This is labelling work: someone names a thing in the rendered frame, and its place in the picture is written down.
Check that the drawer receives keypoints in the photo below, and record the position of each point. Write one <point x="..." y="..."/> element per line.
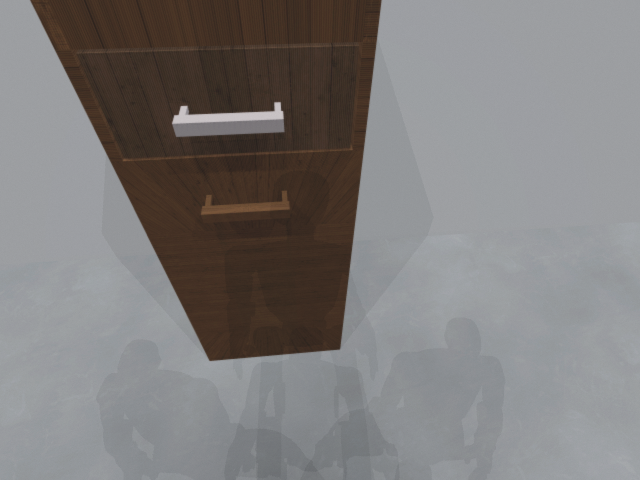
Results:
<point x="141" y="89"/>

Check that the handle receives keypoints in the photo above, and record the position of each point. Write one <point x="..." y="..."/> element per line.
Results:
<point x="228" y="123"/>
<point x="244" y="212"/>

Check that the cabinet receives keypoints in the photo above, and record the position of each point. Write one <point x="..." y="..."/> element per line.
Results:
<point x="249" y="288"/>

